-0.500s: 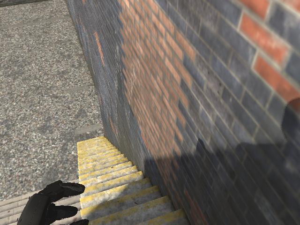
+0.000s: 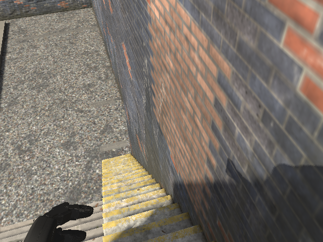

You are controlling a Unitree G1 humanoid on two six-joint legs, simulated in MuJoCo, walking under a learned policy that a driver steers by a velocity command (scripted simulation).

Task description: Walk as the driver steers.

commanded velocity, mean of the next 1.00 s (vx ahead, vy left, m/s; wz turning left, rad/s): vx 0.50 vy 0.00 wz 0.00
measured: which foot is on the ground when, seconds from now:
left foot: down 0.00-1.00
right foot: down 0.00-1.00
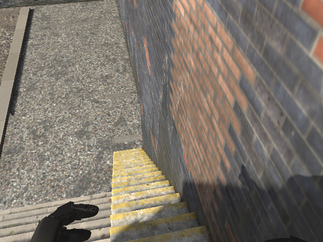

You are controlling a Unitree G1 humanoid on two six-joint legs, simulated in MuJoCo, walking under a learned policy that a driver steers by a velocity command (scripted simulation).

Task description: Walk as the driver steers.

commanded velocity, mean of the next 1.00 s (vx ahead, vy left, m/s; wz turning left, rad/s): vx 0.50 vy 0.00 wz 0.00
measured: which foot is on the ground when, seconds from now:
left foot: down 0.00-1.00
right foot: down 0.00-1.00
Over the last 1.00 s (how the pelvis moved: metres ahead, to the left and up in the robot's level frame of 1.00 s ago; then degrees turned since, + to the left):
0.00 0.01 0.01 3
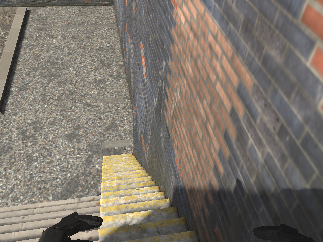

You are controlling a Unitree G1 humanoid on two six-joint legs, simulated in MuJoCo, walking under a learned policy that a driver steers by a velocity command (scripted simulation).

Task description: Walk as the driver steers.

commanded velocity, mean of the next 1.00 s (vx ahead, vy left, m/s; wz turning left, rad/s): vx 0.50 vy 0.00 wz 0.00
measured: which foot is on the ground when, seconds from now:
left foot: down 0.00-1.00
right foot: down 0.00-1.00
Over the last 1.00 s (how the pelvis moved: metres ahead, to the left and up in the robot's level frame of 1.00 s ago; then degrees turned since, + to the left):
-0.03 0.01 0.00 2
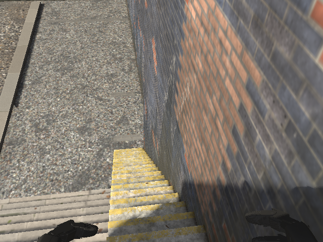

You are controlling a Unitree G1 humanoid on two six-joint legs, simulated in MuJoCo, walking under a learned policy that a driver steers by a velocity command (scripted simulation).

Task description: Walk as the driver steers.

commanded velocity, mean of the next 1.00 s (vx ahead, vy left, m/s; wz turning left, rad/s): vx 0.50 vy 0.00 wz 0.00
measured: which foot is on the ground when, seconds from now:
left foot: down 0.00-1.00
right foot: down 0.00-1.00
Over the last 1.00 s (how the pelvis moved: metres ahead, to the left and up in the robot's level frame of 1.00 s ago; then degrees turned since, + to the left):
-0.01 -0.01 0.01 1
